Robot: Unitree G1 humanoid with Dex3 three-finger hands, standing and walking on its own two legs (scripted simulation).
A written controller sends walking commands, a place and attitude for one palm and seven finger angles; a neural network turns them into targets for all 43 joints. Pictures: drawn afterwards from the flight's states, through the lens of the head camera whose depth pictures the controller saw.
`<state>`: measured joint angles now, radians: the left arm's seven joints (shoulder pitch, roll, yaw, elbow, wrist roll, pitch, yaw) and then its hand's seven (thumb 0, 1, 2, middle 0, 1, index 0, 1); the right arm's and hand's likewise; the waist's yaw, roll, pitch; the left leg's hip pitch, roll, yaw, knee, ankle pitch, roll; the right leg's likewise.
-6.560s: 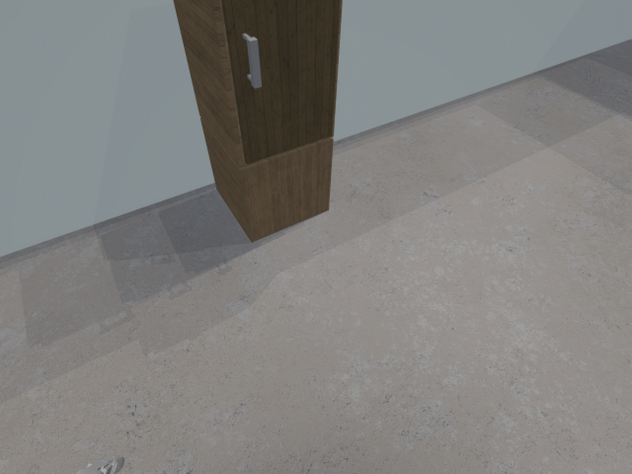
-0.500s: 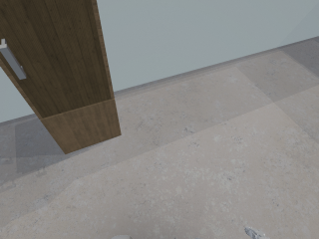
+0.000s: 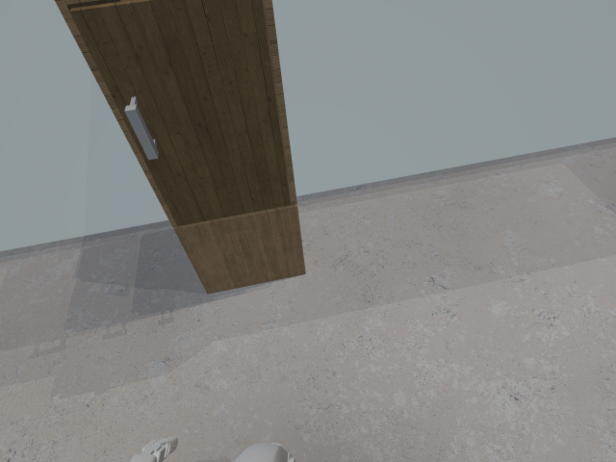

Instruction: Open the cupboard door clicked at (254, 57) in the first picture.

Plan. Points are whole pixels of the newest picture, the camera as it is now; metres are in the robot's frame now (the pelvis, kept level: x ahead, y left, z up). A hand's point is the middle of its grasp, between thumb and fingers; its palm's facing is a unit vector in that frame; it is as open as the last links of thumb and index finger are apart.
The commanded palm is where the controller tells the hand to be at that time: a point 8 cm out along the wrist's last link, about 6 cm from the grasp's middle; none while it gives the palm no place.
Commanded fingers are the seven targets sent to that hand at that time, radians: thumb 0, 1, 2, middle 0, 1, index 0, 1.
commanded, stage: turn to face it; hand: left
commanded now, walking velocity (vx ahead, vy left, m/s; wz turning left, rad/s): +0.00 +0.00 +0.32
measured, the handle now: (143, 128) +0.78 +0.40 +0.01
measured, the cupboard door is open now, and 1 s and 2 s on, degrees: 0 0 0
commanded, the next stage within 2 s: take the last steps up to it in 0.18 s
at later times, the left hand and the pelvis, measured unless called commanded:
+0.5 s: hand out of the picture -0.03 +0.26 -0.17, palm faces +0.20 -0.96 -0.20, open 7.4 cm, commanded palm none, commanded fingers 0.00 0.90 0.90 -0.20 -0.30 -0.20 -0.30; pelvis +0.00 +0.06 +0.01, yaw +9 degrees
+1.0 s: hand out of the picture +0.14 +0.22 -0.15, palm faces +0.27 -0.94 -0.23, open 7.2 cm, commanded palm none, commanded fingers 0.00 0.90 0.90 -0.20 -0.30 -0.20 -0.30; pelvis +0.12 +0.03 +0.01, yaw +12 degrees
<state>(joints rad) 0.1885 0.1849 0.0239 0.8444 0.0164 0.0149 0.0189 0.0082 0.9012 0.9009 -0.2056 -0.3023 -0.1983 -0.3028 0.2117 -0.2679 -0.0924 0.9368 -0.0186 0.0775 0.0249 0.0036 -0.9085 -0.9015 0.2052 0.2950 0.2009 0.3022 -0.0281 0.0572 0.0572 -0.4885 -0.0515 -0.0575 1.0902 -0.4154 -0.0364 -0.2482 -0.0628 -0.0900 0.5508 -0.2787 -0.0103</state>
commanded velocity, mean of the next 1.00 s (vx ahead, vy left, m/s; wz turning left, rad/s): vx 0.22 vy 0.00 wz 0.11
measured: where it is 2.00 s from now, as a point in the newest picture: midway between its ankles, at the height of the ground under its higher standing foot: (304, 455)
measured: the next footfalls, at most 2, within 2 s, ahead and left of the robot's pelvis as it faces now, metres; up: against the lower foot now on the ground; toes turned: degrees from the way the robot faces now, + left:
left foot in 0.30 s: +0.00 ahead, +0.15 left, +0.00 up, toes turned +11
right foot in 0.84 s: +0.18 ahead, -0.06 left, +0.00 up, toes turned +4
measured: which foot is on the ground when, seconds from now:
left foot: up 0.00-0.28, down 0.30-0.84, up 0.86-1.00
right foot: down 0.00-0.30, up 0.32-0.82, down 0.84-1.00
